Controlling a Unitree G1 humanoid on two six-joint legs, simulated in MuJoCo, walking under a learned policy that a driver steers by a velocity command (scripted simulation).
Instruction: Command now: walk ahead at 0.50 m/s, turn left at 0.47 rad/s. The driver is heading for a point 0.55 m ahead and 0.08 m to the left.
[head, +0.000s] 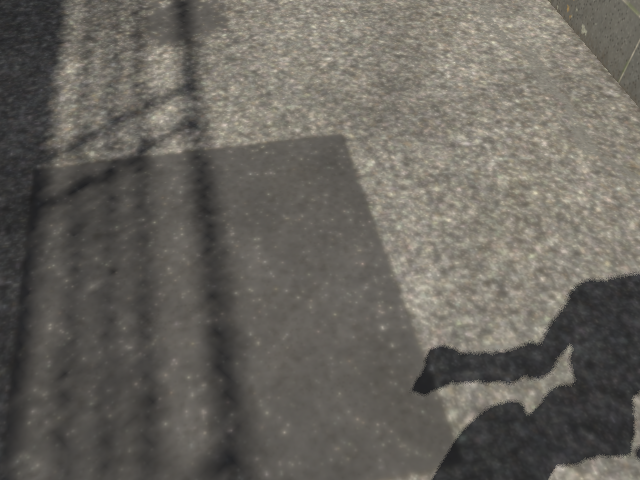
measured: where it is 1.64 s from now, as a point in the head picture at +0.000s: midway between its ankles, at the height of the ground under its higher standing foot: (275, 471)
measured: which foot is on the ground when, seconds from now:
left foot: down 0.00-0.22, up 0.24-0.74, down 0.76-1.00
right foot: up 0.00-0.20, down 0.22-0.76, up 0.78-1.00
